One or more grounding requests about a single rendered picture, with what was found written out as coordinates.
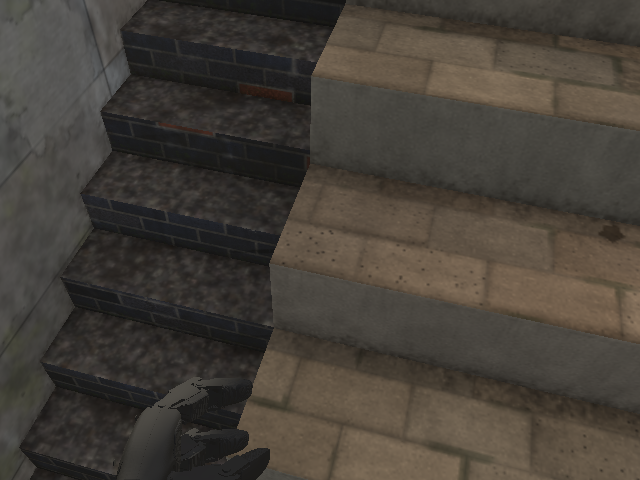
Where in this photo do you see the robot left hand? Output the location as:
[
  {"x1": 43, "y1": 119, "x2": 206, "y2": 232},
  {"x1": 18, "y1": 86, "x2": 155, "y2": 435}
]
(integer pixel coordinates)
[{"x1": 113, "y1": 377, "x2": 270, "y2": 480}]

